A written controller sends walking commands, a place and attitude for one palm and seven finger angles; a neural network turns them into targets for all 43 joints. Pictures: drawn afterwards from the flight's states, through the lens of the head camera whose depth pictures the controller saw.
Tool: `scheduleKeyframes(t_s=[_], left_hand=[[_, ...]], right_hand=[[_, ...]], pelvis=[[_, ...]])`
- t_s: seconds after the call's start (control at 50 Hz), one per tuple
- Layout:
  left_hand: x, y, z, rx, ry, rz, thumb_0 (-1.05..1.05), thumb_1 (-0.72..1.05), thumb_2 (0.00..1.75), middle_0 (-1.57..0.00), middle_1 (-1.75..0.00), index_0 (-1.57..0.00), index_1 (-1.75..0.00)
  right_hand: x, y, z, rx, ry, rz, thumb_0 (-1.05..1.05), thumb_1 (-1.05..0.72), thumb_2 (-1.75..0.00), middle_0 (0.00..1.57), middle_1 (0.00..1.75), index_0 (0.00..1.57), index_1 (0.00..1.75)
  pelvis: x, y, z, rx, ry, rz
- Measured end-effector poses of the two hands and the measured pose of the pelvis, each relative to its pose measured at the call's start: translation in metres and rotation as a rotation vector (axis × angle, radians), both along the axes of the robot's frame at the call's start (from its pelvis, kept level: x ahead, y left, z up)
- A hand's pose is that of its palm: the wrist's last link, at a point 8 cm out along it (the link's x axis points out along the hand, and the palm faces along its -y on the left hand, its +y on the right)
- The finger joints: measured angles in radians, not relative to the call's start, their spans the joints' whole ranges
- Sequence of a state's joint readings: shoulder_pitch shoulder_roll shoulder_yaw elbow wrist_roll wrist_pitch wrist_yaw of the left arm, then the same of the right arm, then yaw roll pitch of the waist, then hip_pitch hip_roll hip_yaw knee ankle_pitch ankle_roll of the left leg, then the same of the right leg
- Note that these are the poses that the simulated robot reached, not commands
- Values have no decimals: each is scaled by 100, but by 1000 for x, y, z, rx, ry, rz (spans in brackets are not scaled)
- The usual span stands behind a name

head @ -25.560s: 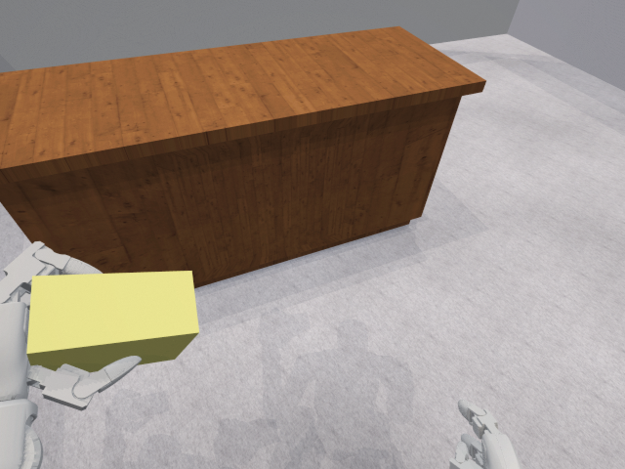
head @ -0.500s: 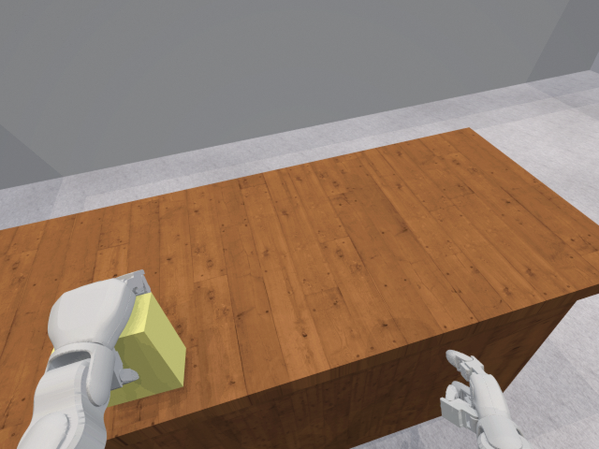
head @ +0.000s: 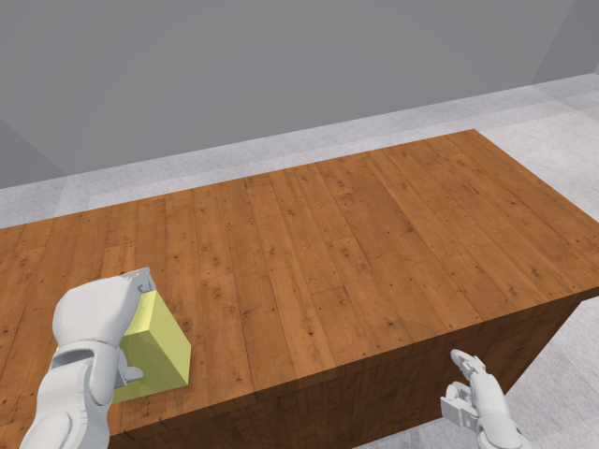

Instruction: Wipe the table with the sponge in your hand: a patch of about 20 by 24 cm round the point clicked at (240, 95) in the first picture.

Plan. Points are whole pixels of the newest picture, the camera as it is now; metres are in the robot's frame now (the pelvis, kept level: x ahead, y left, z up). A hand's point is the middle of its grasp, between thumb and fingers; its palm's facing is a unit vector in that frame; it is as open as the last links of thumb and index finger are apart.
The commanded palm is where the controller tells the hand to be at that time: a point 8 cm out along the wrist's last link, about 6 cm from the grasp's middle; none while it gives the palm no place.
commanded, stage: lower the sponge onto the table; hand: left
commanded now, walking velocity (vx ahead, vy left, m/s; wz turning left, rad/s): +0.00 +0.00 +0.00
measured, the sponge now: (139, 357) +0.20 +0.27 +0.02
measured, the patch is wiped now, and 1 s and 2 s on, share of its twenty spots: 0.00 0.00 0.25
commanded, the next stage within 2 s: wipe forward along the first lane in 1.12 s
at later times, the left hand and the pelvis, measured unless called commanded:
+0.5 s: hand (128, 331) +0.21 +0.27 +0.07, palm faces +0.01 -0.12 -0.99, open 10.6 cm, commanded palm +0.18 +0.26 +0.14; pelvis +0.00 +0.00 +0.00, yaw +0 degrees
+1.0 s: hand (141, 339) +0.21 +0.26 +0.06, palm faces +0.01 -0.11 -0.99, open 10.6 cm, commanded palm +0.18 +0.25 +0.12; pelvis +0.00 -0.01 +0.00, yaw +0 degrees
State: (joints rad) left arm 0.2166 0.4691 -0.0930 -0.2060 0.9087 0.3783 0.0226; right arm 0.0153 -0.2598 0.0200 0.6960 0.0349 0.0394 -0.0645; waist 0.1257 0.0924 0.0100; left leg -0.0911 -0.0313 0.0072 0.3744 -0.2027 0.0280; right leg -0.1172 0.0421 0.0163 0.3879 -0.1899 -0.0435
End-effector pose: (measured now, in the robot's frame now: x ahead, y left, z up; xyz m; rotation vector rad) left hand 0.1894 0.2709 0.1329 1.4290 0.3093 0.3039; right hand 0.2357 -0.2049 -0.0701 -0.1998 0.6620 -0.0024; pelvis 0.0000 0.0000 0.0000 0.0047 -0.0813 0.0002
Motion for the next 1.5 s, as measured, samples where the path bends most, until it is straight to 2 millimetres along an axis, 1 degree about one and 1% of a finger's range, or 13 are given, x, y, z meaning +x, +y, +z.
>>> scheduleKeyframes(t_s=[0.08,0.22,0.32,0.4,0.56,0.76,0.94,1.3,1.36,1.5], left_hand=[[2,-3,2,3,-15,-14,-1,-54,103,-68,-130,-71,-129],[7,1,3,7,-15,29,-1,-54,103,-68,-130,-71,-129],[6,-4,4,-4,-9,18,-1,-54,103,-68,-130,-71,-129],[4,-6,1,-1,4,8,-1,-54,103,-68,-130,-71,-129],[2,-5,-7,-3,15,20,-1,-54,103,-68,-130,-71,-129],[4,-17,-15,-5,17,-7,-1,-54,103,-68,-130,-71,-129],[1,-18,-17,0,9,16,-1,-54,103,-68,-130,-70,-130],[8,-15,-22,22,25,29,-2,-54,103,-67,-130,-70,-130],[13,-9,-23,36,27,40,-2,-54,103,-67,-131,-70,-130],[33,7,-22,49,46,78,-2,-54,103,-67,-131,-70,-130]], right_hand=[[0,0,0,5,1,-2,2,-90,-90,20,30,16,29],[1,-1,0,10,5,-2,2,-90,-90,20,30,17,29],[1,-3,0,14,3,1,2,-90,-90,20,30,18,30],[1,-4,0,13,3,3,2,-90,-90,20,30,19,30],[2,-5,0,12,3,7,2,-90,-90,20,30,20,31],[2,-6,-1,19,-2,7,2,-90,-90,20,30,21,31],[2,-8,-1,34,3,10,2,-90,-90,20,30,21,31],[2,-9,-6,33,16,7,2,-90,-90,20,30,21,31],[2,-9,-8,24,29,6,2,-90,-90,20,30,20,31],[-2,-15,-12,11,48,-16,2,-90,-90,20,30,20,30]], pelvis=[[1,0,0,1,2,-2],[2,-1,0,2,4,-3],[3,-1,0,2,5,-2],[4,-2,0,2,5,-3],[4,-5,0,1,7,-3],[5,-7,0,2,11,-4],[5,-10,-1,2,12,-3],[4,-13,-2,2,30,3],[4,-14,-2,2,35,7],[5,-15,-2,1,58,13]])
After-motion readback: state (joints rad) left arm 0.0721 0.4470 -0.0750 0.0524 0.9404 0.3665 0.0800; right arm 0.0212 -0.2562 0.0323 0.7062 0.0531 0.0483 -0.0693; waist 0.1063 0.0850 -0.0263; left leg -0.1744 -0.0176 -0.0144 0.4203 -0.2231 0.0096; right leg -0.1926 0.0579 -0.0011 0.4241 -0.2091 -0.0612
